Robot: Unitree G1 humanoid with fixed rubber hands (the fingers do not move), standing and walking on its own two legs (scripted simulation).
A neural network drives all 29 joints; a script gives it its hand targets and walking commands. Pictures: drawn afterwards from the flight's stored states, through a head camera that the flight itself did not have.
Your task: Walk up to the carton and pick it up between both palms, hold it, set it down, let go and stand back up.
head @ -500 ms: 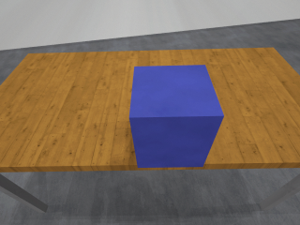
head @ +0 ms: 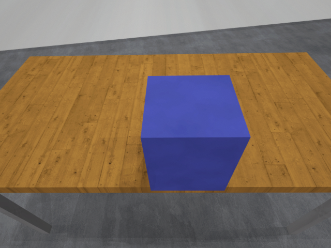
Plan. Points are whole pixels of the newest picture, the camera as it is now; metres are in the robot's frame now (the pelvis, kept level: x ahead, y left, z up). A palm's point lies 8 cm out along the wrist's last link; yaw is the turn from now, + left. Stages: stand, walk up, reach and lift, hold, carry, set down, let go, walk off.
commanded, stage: stand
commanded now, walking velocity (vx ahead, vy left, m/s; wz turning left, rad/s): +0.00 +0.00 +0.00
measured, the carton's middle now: (187, 135) +0.38 -0.04 +0.04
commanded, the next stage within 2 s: none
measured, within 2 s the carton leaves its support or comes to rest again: neither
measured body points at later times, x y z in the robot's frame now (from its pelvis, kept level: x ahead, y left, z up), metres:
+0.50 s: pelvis +0.01 +0.00 +0.00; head +0.01 +0.00 +0.45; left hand +0.01 +0.23 -0.15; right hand +0.02 -0.24 -0.15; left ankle -0.01 +0.10 -0.74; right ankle +0.03 -0.12 -0.74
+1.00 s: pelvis +0.01 +0.01 +0.00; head +0.02 +0.01 +0.45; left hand +0.01 +0.23 -0.16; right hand +0.02 -0.23 -0.15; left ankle -0.01 +0.10 -0.74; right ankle +0.03 -0.12 -0.74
